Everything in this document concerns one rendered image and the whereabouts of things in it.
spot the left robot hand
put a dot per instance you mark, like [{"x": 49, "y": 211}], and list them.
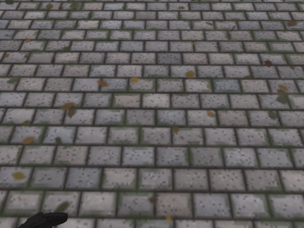
[{"x": 47, "y": 220}]

